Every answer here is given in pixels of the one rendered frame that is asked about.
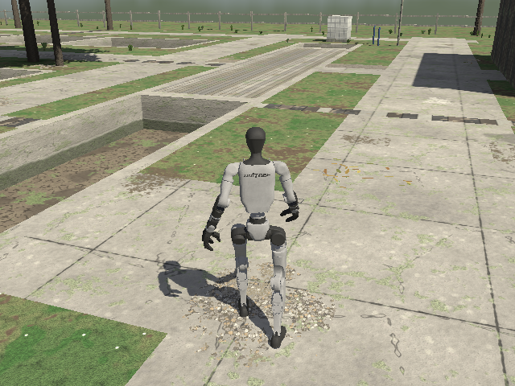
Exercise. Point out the robot right upper arm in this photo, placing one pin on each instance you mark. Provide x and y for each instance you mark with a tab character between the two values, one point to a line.
285	179

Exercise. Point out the right robot foot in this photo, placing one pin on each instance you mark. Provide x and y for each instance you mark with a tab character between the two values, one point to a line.
276	340

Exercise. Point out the robot left shin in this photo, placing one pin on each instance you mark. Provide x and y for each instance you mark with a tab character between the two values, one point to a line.
242	282

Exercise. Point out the robot left hand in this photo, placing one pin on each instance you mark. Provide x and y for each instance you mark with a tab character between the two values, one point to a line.
206	238

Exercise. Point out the robot left upper arm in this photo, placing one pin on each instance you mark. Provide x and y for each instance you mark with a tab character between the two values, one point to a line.
231	170

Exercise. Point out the robot right hand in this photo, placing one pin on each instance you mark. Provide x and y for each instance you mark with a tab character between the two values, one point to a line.
287	211

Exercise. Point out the right robot forearm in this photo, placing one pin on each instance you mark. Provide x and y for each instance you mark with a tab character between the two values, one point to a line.
294	207

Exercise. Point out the left robot forearm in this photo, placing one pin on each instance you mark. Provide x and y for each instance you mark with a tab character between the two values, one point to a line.
214	217

